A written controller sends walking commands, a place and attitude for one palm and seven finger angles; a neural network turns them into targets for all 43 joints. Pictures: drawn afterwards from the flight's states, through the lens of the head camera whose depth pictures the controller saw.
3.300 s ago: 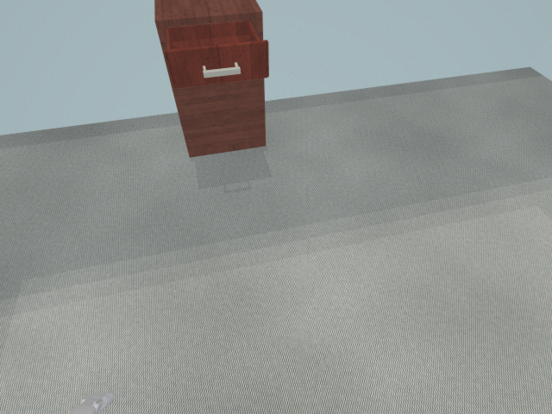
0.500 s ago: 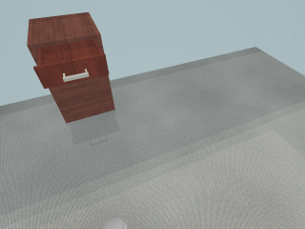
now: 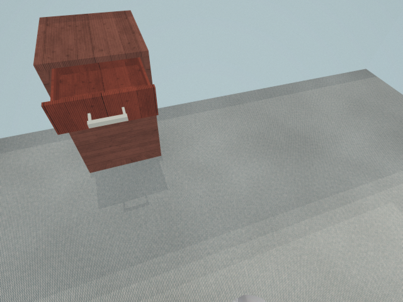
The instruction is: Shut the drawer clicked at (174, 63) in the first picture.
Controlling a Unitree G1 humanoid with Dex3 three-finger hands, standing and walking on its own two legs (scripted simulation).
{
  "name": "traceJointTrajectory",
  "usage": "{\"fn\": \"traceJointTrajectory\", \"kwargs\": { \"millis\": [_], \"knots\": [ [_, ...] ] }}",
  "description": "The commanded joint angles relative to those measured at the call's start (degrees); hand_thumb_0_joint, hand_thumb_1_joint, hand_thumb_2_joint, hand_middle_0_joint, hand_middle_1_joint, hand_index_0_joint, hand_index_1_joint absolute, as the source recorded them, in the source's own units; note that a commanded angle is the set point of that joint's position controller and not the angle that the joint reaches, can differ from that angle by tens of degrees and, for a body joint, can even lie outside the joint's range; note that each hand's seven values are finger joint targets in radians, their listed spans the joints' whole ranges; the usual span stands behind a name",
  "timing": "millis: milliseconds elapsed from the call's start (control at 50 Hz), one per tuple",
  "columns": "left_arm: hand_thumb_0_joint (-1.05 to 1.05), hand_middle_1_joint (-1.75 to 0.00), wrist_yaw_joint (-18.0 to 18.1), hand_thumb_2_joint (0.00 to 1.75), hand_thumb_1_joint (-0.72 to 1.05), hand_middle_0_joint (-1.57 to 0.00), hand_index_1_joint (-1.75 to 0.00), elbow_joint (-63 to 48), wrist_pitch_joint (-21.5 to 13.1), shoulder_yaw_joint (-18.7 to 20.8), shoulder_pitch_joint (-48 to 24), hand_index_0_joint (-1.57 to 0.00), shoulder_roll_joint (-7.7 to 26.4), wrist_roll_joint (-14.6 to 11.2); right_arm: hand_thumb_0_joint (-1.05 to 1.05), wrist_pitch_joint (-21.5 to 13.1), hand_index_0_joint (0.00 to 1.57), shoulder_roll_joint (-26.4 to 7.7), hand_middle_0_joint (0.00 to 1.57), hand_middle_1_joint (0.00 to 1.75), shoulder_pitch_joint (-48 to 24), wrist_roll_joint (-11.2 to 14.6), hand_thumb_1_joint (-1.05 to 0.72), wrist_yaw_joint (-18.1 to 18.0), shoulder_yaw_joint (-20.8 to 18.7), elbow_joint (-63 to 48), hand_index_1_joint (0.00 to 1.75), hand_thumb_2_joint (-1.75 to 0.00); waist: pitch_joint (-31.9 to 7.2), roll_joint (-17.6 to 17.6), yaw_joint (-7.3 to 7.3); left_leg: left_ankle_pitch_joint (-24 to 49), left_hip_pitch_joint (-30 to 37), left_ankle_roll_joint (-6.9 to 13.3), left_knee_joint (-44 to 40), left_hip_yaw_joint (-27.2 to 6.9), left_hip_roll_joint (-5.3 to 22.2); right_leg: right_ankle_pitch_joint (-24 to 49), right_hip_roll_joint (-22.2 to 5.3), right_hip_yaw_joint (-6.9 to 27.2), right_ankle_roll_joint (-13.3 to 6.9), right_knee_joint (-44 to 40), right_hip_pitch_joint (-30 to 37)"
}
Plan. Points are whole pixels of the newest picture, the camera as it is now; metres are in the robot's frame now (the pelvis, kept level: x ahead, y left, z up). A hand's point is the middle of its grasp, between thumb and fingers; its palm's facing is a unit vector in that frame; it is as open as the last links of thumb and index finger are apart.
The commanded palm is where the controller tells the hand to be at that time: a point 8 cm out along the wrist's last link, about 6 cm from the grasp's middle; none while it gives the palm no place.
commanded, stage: walk to a spot facing it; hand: left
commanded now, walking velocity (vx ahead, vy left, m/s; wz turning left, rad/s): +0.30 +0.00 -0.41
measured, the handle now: (107, 116) +0.71 +0.41 -0.15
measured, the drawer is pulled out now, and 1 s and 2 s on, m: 0.22 0.22 0.22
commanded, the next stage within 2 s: turn to face it in 0.16 s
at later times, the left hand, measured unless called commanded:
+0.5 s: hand (178, 232) +0.31 +0.08 -0.16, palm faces -0.10 -0.97 -0.21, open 7.4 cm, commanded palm none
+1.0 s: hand (127, 289) +0.17 +0.19 -0.18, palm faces +0.28 -0.93 -0.24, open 7.4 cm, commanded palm none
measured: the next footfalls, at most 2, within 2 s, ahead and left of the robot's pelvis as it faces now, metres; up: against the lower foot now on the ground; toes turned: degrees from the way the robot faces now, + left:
right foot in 0.38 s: +0.27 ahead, -0.17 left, +0.00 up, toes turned -15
left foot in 0.82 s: +0.22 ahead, +0.06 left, +0.00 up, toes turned +17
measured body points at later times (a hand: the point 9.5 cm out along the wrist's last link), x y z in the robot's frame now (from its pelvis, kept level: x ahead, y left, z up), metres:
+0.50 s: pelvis +0.16 -0.07 -0.01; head +0.18 -0.09 +0.44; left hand +0.31 +0.14 -0.14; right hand +0.06 -0.27 -0.18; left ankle +0.08 +0.06 -0.65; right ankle +0.23 -0.16 -0.73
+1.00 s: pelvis +0.18 -0.03 +0.00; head +0.20 +0.00 +0.45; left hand +0.15 +0.23 -0.16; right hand +0.31 -0.26 -0.13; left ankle +0.18 +0.05 -0.73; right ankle +0.20 -0.18 -0.65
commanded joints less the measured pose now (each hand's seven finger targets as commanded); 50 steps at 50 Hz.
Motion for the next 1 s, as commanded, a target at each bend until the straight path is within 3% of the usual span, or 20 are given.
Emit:
{"fn": "traceJointTrajectory", "kwargs": {
  "millis": [0, 80, 240, 280, 320, 340, 360, 380, 400, 440, 500, 580, 680, 760, 780, 800, 820, 840, 900, 980],
  "knots": [
    [0.00, -0.30, -0.68, 0.90, 0.90, -0.20, -0.30, -3.91, 0.70, 0.64, 2.19, -0.20, -0.32, 0.61, 0.00, -0.13, 0.20, -4.26, 0.20, 0.30, 8.51, -0.31, -0.90, 0.27, 0.37, 1.05, 0.30, -0.90, -0.14, 5.53, 0.07, 13.58, 0.11, 5.49, -19.50, -9.72, 15.74, 6.48, -3.44, 2.21, 0.96, -4.23, -5.85],
    [0.00, -0.30, -1.25, 0.90, 0.90, -0.20, -0.30, -6.39, 1.37, 0.78, -3.51, -0.20, 1.00, 0.54, 0.00, -0.06, 0.20, -5.83, 0.20, 0.30, 10.24, -0.11, -0.90, 0.48, 0.31, 1.72, 0.30, -0.90, 2.62, 7.97, -0.23, 13.27, 2.78, 5.34, -21.06, -6.19, 15.54, 11.74, -4.14, 1.06, 1.62, -13.22, -9.67],
    [0.00, -0.30, -2.08, 0.90, 0.90, -0.20, -0.30, -12.94, 1.23, 0.93, -18.17, -0.20, 2.43, 0.16, 0.00, 1.56, 0.20, -8.17, 0.20, 0.30, 16.12, -1.08, -0.90, 0.32, -0.45, 2.83, 0.30, -0.90, 5.48, 7.87, -4.78, 22.84, 11.73, 4.15, -15.09, -1.41, 18.09, 7.65, -1.29, -4.02, 0.26, -31.71, -7.92],
    [0.00, -0.30, -1.45, 0.90, 0.90, -0.20, -0.30, -12.01, 0.36, 0.61, -15.23, -0.20, 2.75, 0.34, 0.00, 1.90, 0.20, -7.65, 0.20, 0.30, 16.47, -1.10, -0.90, 0.26, -0.01, 3.72, 0.30, -0.90, 3.10, 5.81, -3.45, 30.79, 9.37, 3.71, -8.84, -1.99, 17.27, 6.39, 1.27, -5.33, -0.81, -36.35, 2.33],
    [0.00, -0.30, -0.68, 0.90, 0.90, -0.20, -0.30, -7.83, -1.13, 1.06, -2.97, -0.20, 5.54, 0.75, 0.00, 1.86, 0.20, -7.08, 0.20, 0.30, 15.29, -0.22, -0.90, 0.48, 0.75, 4.10, 0.30, -0.90, -5.28, 2.76, 2.07, 30.08, 4.01, 0.48, 5.88, 0.06, 12.66, 16.52, 1.78, -5.51, -1.13, -43.10, 22.32],
    [0.00, -0.30, 0.09, 0.90, 0.90, -0.20, -0.30, -6.10, -2.08, 2.45, 2.85, -0.20, 11.17, 0.94, 0.00, 1.78, 0.20, -4.02, 0.20, 0.30, 17.11, 0.47, -0.90, 0.86, 1.14, 3.88, 0.30, -0.90, -13.63, -8.17, 3.94, 9.40, -7.69, -2.32, 20.94, 1.86, 6.99, 31.96, -11.73, 8.17, -4.48, -42.50, 37.22],
    [0.00, -0.30, 0.06, 0.90, 0.90, -0.20, -0.30, -5.78, -2.12, 2.87, 6.30, -0.20, 15.99, -0.35, 0.00, 2.60, 0.20, -3.24, 0.20, 0.30, 19.13, 1.11, -0.90, 0.41, 1.44, 2.99, 0.30, -0.90, -20.89, -12.42, 2.89, -22.45, -11.16, -4.18, 35.92, -2.98, 1.20, 49.49, -23.21, 19.54, -10.70, -46.65, 40.50],
    [0.00, -0.30, 0.52, 0.90, 0.90, -0.20, -0.30, -7.02, -1.49, 2.35, 2.25, -0.20, 14.61, -0.87, 0.00, 3.52, 0.20, -4.29, 0.20, 0.30, 17.14, 1.10, -0.90, -0.13, 1.07, 2.56, 0.30, -0.90, -17.74, -5.51, 2.29, -21.44, -10.53, -3.51, 40.60, -9.85, 2.96, 50.05, -22.94, 15.12, -12.07, -49.02, 33.36],
    [0.00, -0.30, 0.90, 0.90, 0.90, -0.20, -0.30, -7.66, -1.47, 1.89, -3.00, -0.20, 12.50, -0.66, 0.00, 3.95, 0.20, -2.02, 0.20, 0.30, 15.60, 0.93, -0.90, 0.06, 1.14, 3.12, 0.30, -0.90, -12.71, -5.04, 0.87, -17.48, -11.99, -4.23, 43.10, -10.28, 3.93, 44.33, -21.03, 12.25, -10.92, -51.37, 26.77],
    [0.00, -0.30, 1.24, 0.90, 0.90, -0.20, -0.30, -9.64, -1.07, 1.05, -9.30, -0.20, 9.89, -0.84, 0.00, 5.60, 0.20, -2.95, 0.20, 0.30, 14.23, 0.39, -0.90, 0.35, 0.74, 3.35, 0.30, -0.90, -6.41, -5.45, -1.43, -12.23, -12.42, -5.15, 44.55, -11.13, 5.77, 35.15, -19.07, 6.06, -8.14, -54.96, 16.55],
    [0.00, -0.30, 1.83, 0.90, 0.90, -0.20, -0.30, -11.32, -0.61, 0.77, -14.42, -0.20, 7.98, -0.50, 0.00, 7.52, 0.20, -1.84, 0.20, 0.30, 16.08, -0.06, -0.90, 0.86, 0.56, 3.67, 0.30, -0.90, -5.01, -3.86, -4.66, -8.38, -10.03, -6.22, 39.63, -10.45, 5.97, 23.84, -16.64, -2.35, -6.19, -57.77, 9.25],
    [0.00, -0.30, 2.18, 0.90, 0.90, -0.20, -0.30, -11.84, 0.34, 1.51, -13.71, -0.20, 7.59, -0.08, 0.00, 8.34, 0.20, -1.59, 0.20, 0.30, 13.33, -0.54, -0.90, 1.61, -0.01, 1.71, 0.30, -0.90, -4.17, -3.62, -3.94, -7.44, -10.89, -6.75, 31.64, -7.99, 5.63, 9.97, -16.61, -5.03, -5.90, -59.67, 9.39],
    [0.00, -0.30, 2.34, 0.90, 0.90, -0.20, -0.30, -12.07, 1.42, 2.47, -11.80, -0.20, 9.79, 0.39, 0.00, 8.13, 0.20, -2.73, 0.20, 0.30, 6.06, -0.50, -0.90, 2.32, -0.32, -2.80, 0.30, -0.90, -3.17, -5.52, -1.44, -11.31, -11.14, -6.46, 19.89, -6.17, 5.69, 6.36, -19.29, -5.20, -6.49, -56.87, 12.93],
    [0.00, -0.30, 1.89, 0.90, 0.90, -0.20, -0.30, -12.80, 2.29, 2.91, -11.65, -0.20, 11.10, -0.11, 0.00, 7.77, 0.20, -4.96, 0.20, 0.30, 7.01, -0.67, -0.90, 2.33, -0.68, -4.51, 0.30, -0.90, -4.22, -2.13, -3.05, -4.01, -2.09, -5.68, 5.95, -4.36, 3.85, 4.84, -17.67, -8.84, -3.11, -47.88, 9.71],
    [0.00, -0.30, 1.72, 0.90, 0.90, -0.20, -0.30, -13.35, 2.81, 2.74, -11.54, -0.20, 9.59, -0.45, 0.00, 7.42, 0.20, -7.47, 0.20, 0.30, 9.35, -0.76, -0.90, 2.40, -1.26, -4.45, 0.30, -0.90, -4.28, 7.97, -4.36, -0.97, 1.82, -4.25, -3.47, -10.76, 6.55, -0.05, -14.10, -10.70, -0.18, -39.23, 4.79],
    [0.00, -0.30, 1.19, 0.90, 0.90, -0.20, -0.30, -15.69, 3.15, 2.30, -12.44, -0.20, 6.29, -0.89, 0.00, 6.96, 0.20, -13.72, 0.20, 0.30, 11.98, -1.14, -0.90, 1.93, -2.63, -5.16, 0.30, -0.90, -3.06, 25.00, -6.05, 9.54, 3.91, 2.10, -12.99, -32.02, 19.86, -13.49, -5.12, -12.98, 5.08, -25.11, -6.74],
    [0.00, -0.30, 1.03, 0.90, 0.90, -0.20, -0.30, -17.89, 3.21, 1.75, -17.43, -0.20, 6.84, -0.19, 0.00, 6.89, 0.20, -16.24, 0.20, 0.30, 13.40, -1.34, -0.90, 1.22, -2.98, -4.69, 0.30, -0.90, -2.93, 21.42, -7.71, 17.12, 3.36, 7.88, -15.27, -37.49, 24.60, -17.91, -2.07, -5.60, 4.91, -13.14, -9.78],
    [0.00, -0.30, 0.67, 0.90, 0.90, -0.20, -0.30, -17.62, 3.31, 2.13, -17.00, -0.20, 7.17, -0.07, 0.00, 6.68, 0.20, -16.25, 0.20, 0.30, 11.08, -1.26, -0.90, 0.74, -2.88, -4.82, 0.30, -0.90, -4.16, 14.59, -5.72, 15.08, 2.69, 8.21, -14.60, -33.13, 22.66, -13.17, -3.02, -1.08, 4.19, -8.76, -9.33],
    [0.00, -0.30, 0.20, 0.90, 0.90, -0.20, -0.30, -14.08, 3.27, 2.63, -12.28, -0.20, 8.02, -0.13, 0.00, 5.84, 0.20, -13.32, 0.20, 0.30, 2.00, -0.59, -0.90, 0.20, -1.65, -7.64, 0.30, -0.90, -6.77, 11.15, -2.02, 18.65, 4.95, 3.95, -11.80, -23.03, 15.17, -2.22, -2.61, 1.13, 5.23, -4.56, -9.03],
    [0.00, -0.30, 0.60, 0.90, 0.90, -0.20, -0.30, -12.07, 3.51, 2.33, -9.84, -0.20, 8.68, -0.39, 0.00, 5.61, 0.20, -12.78, 0.20, 0.30, 3.15, 0.03, -0.90, 0.14, -1.54, -7.31, 0.30, -0.90, -8.23, 6.86, -2.45, 24.50, 9.04, 4.31, -11.64, -20.09, 12.34, 0.92, -1.57, 1.18, 6.50, -7.66, -6.60]
  ]
}}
